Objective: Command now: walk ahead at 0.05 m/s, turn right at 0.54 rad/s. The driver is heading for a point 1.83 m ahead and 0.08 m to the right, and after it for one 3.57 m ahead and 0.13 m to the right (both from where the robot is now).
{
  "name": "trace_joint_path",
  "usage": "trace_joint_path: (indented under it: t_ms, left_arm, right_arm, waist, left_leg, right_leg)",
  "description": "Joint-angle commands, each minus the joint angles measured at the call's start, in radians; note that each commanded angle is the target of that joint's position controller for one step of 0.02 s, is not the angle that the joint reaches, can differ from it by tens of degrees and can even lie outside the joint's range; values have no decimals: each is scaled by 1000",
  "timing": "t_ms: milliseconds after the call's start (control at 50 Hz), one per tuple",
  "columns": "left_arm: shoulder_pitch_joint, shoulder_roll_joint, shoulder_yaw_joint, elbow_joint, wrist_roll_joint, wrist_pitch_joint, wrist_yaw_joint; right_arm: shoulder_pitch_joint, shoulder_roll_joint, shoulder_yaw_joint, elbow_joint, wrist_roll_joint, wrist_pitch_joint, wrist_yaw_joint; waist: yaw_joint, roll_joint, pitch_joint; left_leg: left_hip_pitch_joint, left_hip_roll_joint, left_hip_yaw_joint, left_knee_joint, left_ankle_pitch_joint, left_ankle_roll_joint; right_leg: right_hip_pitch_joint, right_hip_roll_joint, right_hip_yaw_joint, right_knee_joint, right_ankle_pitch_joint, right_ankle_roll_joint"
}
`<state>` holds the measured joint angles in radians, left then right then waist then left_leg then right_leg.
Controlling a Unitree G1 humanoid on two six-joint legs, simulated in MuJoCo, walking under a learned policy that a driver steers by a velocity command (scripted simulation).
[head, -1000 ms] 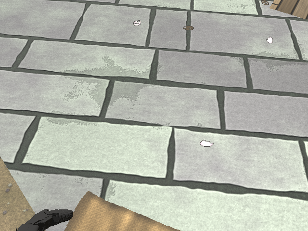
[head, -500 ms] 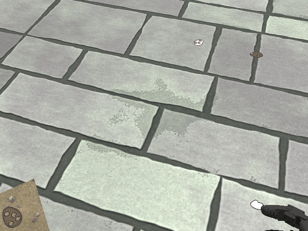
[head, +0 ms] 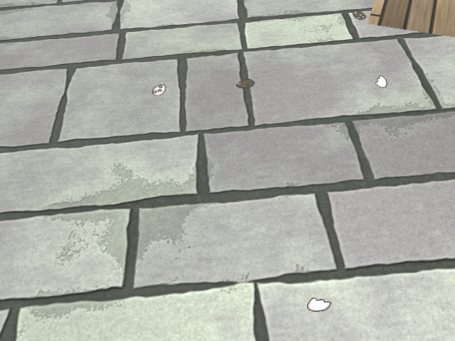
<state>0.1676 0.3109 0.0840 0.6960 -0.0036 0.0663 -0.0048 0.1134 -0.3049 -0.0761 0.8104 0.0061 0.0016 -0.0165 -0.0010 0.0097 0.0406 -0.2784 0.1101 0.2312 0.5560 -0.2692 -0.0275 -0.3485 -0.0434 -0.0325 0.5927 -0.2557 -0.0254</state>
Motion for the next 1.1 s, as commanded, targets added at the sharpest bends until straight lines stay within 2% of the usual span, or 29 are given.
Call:
trace_joint_path:
  t_ms: [20,40,60,80,100,140,180,240,360,400,420,440,460,480,500,520,560,580,620,660,700,720,740,760,780,800,840,940,1100]
  left_arm:
    - [112,283,70,-68,30,-24,17]
    - [122,233,57,-66,33,-48,7]
    - [89,215,51,-65,25,-66,9]
    - [43,189,47,-73,7,-71,14]
    - [5,167,38,-81,-7,-68,21]
    - [-4,155,31,-92,0,-61,32]
    - [5,161,35,-96,-1,-58,38]
    - [10,176,41,-101,-5,-49,46]
    - [-10,154,26,-94,6,-36,32]
    - [-34,140,16,-91,-1,-31,31]
    - [-33,127,9,-85,-5,-30,32]
    - [-2,103,1,-77,2,-33,33]
    - [45,58,-13,-78,23,-40,31]
    - [10,85,-3,-100,17,-46,33]
    - [-7,147,14,-82,16,-46,38]
    - [-16,160,26,-73,6,-45,40]
    - [2,125,24,-49,7,-31,46]
    - [10,91,14,-39,4,-29,44]
    - [-1,35,-7,-29,1,-34,38]
    - [-3,32,-8,-11,-8,-37,36]
    - [21,55,-3,16,-3,-35,34]
    - [15,99,3,8,6,-33,38]
    - [15,158,13,6,10,-28,43]
    - [7,126,9,25,14,-30,32]
    - [-2,85,0,22,18,-36,21]
    - [-1,69,-7,36,25,-43,20]
    - [2,76,-9,53,22,-58,20]
    - [23,66,-20,96,18,-74,28]
    - [36,56,-32,158,14,-80,32]
  right_arm:
    - [-44,-73,-14,-96,-34,-2,-7]
    - [-91,-110,-26,-95,-23,0,-10]
    - [-82,-105,-28,-92,-5,2,-13]
    - [-57,-102,-31,-69,-7,3,-22]
    - [-55,-118,-37,-67,-15,5,-28]
    - [-40,-107,-37,-62,-11,2,-26]
    - [-43,-88,-32,-61,-4,0,-24]
    - [-68,-72,-23,-67,-3,-1,-19]
    - [-41,-86,-20,-54,4,-6,3]
    - [-5,-76,-17,-44,2,-15,14]
    - [21,-72,-15,-35,-4,-21,19]
    - [38,-108,-19,-35,-20,-24,19]
    - [34,-177,-28,-46,-36,-22,12]
    - [-3,-154,-16,-38,-52,-24,14]
    - [-44,-113,-4,-60,-50,-33,14]
    - [-47,-116,-6,-53,-39,-36,9]
    - [-55,-120,-4,-43,-12,-40,4]
    - [-53,-110,1,-33,-8,-36,3]
    - [-48,-99,3,-17,-8,-22,3]
    - [-20,-103,4,1,-7,-10,4]
    - [11,-97,10,19,4,-8,7]
    - [34,-88,16,25,-5,-19,12]
    - [59,-89,17,28,-23,-32,23]
    - [48,-63,23,40,-21,-35,23]
    - [-4,-86,21,43,-20,-32,20]
    - [-21,-79,20,47,-18,-27,16]
    - [-14,-74,21,61,-15,-11,5]
    - [0,-70,20,109,-14,-1,-7]
    - [22,-74,19,178,-12,-2,-14]
  waist:
    - [41,-349,-113]
    - [70,-206,-148]
    - [41,-166,-144]
    - [18,-112,-146]
    - [5,-115,-142]
    - [-11,-131,-169]
    - [-5,-126,-173]
    - [12,-138,-164]
    - [30,-172,-142]
    - [3,-161,-134]
    - [-16,-147,-128]
    - [-7,-88,-132]
    - [43,121,-146]
    - [47,251,-100]
    - [20,190,-75]
    - [14,173,-70]
    - [16,138,-62]
    - [22,125,-65]
    - [8,145,-84]
    - [-6,159,-104]
    - [4,140,-103]
    - [-11,84,-118]
    - [-50,-31,-130]
    - [-44,-106,-137]
    - [-15,-69,-98]
    - [-14,-59,-83]
    - [-18,-68,-41]
    - [-19,-59,-13]
    - [-14,-24,-13]
  left_leg:
    - [-374,-114,-114,476,-413,-53]
    - [-392,-100,-239,600,-394,-40]
    - [-405,-86,-270,616,-311,-24]
    - [-406,-73,-285,590,-242,-21]
    - [-395,-68,-294,567,-193,-24]
    - [-333,-92,-291,560,-134,-33]
    - [-322,-106,-296,460,-102,-42]
    - [-269,-119,-310,313,-82,-56]
    - [-101,-116,-284,135,-91,-39]
    - [-18,-120,-265,-23,-9,-15]
    - [57,-116,-259,-155,109,5]
    - [140,-34,-330,-199,203,38]
    - [203,143,-511,-224,388,115]
    - [68,250,-646,-260,381,271]
    - [46,235,-630,-277,343,300]
    - [77,202,-593,-266,338,280]
    - [125,167,-535,-234,380,246]
    - [128,139,-490,-219,425,233]
    - [143,87,-418,-188,487,210]
    - [164,75,-406,-160,525,206]
    - [139,52,-399,-152,446,162]
    - [89,39,-394,-152,351,114]
    - [47,-16,-340,-133,244,74]
    - [104,-65,-278,-148,127,31]
    - [118,-73,-265,-124,108,7]
    - [119,-72,-263,-118,116,7]
    - [109,-71,-266,-117,139,13]
    - [111,-72,-267,-125,121,5]
    - [106,-73,-266,-136,130,-6]
  right_leg:
    - [295,-349,550,-252,590,-324]
    - [293,-312,499,-256,570,-329]
    - [289,-263,418,-243,545,-279]
    - [286,-222,372,-232,494,-228]
    - [268,-209,356,-233,483,-205]
    - [241,-180,337,-232,520,-204]
    - [258,-167,341,-233,489,-202]
    - [240,-154,375,-233,376,-203]
    - [162,-149,424,-212,306,-199]
    - [147,-127,429,-177,304,-174]
    - [120,-99,418,-159,265,-141]
    - [65,-55,384,-114,154,-88]
    - [-20,68,258,52,-88,-24]
    - [-47,112,172,108,-292,22]
    - [-33,80,183,231,-318,53]
    - [-69,88,177,305,-303,68]
    - [-104,61,193,355,-267,101]
    - [-80,54,175,315,-256,112]
    - [-2,38,108,153,-216,119]
    - [82,46,68,-26,-102,114]
    - [207,49,63,-255,126,82]
    - [288,-7,128,-242,264,56]
    - [321,-63,170,-165,410,12]
    - [234,-50,162,-157,249,-23]
    - [186,-33,164,-182,165,-23]
    - [163,-30,163,-198,133,-11]
    - [136,-19,156,-202,138,6]
    - [111,-10,153,-213,87,10]
    - [125,4,139,-214,83,6]
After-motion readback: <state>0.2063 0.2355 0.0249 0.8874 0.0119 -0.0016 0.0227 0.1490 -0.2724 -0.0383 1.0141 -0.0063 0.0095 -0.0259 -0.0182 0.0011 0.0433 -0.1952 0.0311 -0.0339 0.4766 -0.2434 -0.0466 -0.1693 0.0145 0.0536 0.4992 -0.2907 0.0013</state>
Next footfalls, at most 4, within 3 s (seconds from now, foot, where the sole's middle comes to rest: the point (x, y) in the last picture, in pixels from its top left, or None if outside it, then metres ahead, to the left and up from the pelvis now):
0.44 left None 0.09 0.13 -0.77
0.72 right None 0.01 -0.13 -0.77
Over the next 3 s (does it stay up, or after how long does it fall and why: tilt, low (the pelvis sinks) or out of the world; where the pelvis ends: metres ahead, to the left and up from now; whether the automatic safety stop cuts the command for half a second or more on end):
stays up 0.05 0.01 0.00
